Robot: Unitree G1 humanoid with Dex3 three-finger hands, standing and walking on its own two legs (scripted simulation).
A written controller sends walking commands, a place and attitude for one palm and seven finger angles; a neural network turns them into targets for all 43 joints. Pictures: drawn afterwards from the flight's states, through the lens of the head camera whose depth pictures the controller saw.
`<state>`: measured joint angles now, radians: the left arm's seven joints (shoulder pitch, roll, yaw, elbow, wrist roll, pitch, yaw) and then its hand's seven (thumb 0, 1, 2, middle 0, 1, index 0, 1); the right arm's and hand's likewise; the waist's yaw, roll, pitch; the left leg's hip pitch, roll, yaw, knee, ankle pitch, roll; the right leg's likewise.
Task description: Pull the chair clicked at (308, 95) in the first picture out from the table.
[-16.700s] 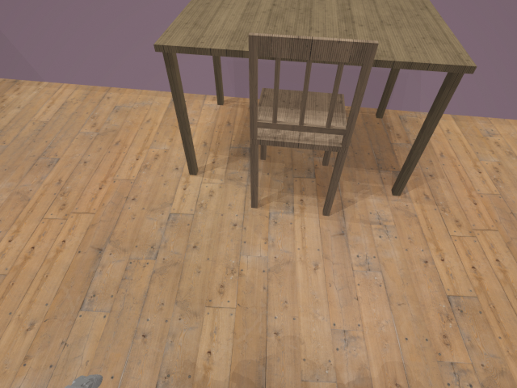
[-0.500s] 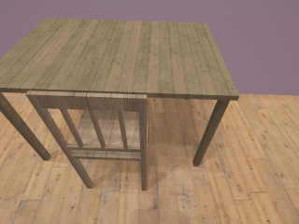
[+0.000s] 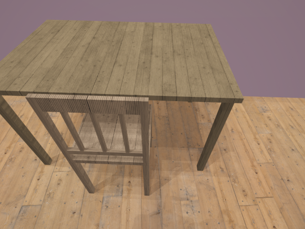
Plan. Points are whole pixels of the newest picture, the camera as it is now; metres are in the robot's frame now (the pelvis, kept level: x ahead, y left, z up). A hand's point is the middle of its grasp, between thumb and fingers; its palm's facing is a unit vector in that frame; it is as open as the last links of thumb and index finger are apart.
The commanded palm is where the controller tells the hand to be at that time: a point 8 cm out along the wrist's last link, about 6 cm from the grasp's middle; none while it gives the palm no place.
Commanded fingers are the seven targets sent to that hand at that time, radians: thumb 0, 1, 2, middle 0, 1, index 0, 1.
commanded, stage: raise the hand toward the chair's back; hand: left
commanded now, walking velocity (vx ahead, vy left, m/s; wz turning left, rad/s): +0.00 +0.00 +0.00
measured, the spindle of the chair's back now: (99, 133) +0.48 +0.25 -0.12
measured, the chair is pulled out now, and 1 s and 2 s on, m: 0.00 0.00 0.00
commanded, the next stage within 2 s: none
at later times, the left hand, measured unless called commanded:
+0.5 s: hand out of the picture +0.14 +0.15 -0.08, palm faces +0.02 -1.00 +0.05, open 9.3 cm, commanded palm +0.12 +0.23 -0.07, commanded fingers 0.00 0.36 0.67 -0.15 -0.22 -0.15 -0.22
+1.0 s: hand (80, 218) +0.16 +0.20 -0.06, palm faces +0.04 -1.00 -0.06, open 13.8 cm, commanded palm +0.13 +0.25 -0.05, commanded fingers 0.00 -0.22 0.42 -0.09 -0.12 -0.09 -0.12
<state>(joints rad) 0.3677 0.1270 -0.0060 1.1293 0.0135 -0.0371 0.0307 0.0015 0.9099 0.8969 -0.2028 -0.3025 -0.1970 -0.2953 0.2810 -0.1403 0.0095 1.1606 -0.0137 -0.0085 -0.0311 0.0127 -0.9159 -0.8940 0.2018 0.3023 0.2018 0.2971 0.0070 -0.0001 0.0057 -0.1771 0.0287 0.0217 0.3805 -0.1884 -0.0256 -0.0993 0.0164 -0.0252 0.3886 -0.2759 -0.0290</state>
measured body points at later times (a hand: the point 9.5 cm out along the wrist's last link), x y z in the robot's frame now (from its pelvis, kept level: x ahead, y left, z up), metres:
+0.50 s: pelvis -0.04 +0.01 -0.10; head +0.00 +0.02 +0.35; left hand +0.13 +0.21 -0.08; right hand +0.21 -0.24 -0.13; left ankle +0.01 +0.14 -0.74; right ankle -0.04 -0.10 -0.74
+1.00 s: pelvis -0.06 +0.02 -0.11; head +0.01 +0.03 +0.34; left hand +0.15 +0.25 -0.05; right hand +0.09 -0.23 -0.20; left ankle +0.01 +0.14 -0.74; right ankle -0.04 -0.10 -0.74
